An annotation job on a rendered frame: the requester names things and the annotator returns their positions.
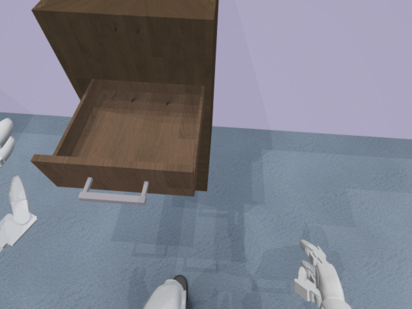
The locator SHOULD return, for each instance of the right robot hand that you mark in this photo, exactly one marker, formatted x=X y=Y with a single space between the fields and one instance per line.
x=324 y=282

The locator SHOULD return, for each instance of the drawer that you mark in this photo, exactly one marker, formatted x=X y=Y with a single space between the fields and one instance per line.
x=124 y=133

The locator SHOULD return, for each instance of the cabinet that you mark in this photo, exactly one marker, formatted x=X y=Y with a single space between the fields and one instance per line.
x=160 y=41

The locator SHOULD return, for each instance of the left robot hand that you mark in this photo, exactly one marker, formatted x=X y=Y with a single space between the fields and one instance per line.
x=13 y=226

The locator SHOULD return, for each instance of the robot left thigh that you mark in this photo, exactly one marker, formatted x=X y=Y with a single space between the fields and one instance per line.
x=167 y=296

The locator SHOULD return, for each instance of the left robot shin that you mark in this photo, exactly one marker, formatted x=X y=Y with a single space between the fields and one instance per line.
x=172 y=281

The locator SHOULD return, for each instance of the handle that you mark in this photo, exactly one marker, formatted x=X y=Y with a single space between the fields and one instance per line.
x=85 y=195

